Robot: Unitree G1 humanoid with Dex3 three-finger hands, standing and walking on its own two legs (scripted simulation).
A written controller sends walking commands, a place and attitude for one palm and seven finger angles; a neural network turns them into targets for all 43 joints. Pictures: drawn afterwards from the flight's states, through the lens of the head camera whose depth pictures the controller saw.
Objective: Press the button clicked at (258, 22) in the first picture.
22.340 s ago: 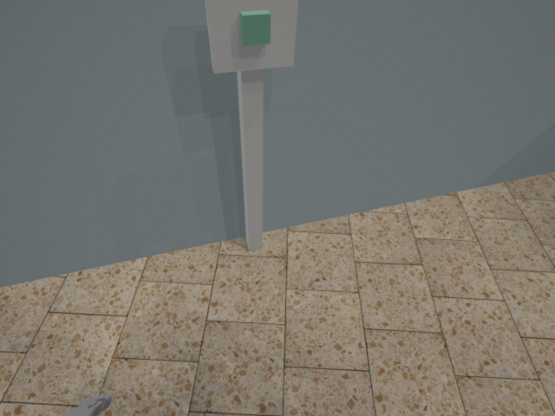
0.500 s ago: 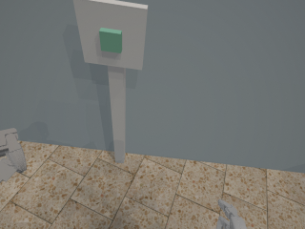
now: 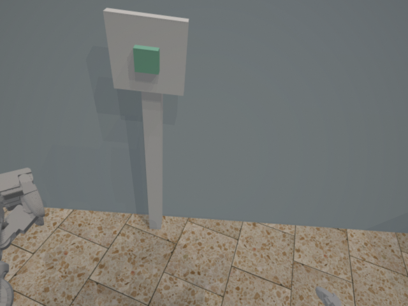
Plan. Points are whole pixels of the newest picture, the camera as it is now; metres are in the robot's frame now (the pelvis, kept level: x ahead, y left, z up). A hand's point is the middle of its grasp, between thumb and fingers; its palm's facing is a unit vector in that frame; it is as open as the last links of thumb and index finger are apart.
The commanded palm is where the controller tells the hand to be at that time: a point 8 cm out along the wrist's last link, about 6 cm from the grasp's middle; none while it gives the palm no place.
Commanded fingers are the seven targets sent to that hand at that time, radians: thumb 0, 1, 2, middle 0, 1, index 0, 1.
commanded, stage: stop stepping back and stand still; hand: left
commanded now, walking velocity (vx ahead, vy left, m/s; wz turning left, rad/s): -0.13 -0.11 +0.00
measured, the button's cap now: (147, 59) +0.66 +0.21 +0.20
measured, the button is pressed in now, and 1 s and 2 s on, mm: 0 0 0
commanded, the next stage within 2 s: let the arm hang, fingers relaxed in 0.96 s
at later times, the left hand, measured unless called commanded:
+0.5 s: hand (25, 235) +0.16 +0.25 +0.17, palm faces +0.44 -0.84 -0.31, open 3.1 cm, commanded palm +0.10 +0.29 +0.20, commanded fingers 0.00 0.90 0.90 -1.30 -1.50 -1.30 -1.50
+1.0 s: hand (11, 245) +0.14 +0.26 +0.18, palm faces +0.37 -0.83 -0.42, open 3.1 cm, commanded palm +0.08 +0.29 +0.20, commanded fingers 0.00 0.90 0.90 -1.30 -1.50 -1.30 -1.50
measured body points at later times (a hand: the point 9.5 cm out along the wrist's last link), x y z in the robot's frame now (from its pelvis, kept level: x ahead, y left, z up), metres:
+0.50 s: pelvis -0.03 +0.01 +0.02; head -0.05 +0.03 +0.46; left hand +0.13 +0.29 +0.19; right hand +0.13 -0.24 -0.06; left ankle +0.00 +0.12 -0.72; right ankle -0.05 -0.11 -0.72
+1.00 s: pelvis -0.05 +0.02 +0.02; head -0.04 +0.03 +0.47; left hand +0.12 +0.30 +0.20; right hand +0.10 -0.21 -0.06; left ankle +0.00 +0.12 -0.72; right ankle -0.05 -0.11 -0.72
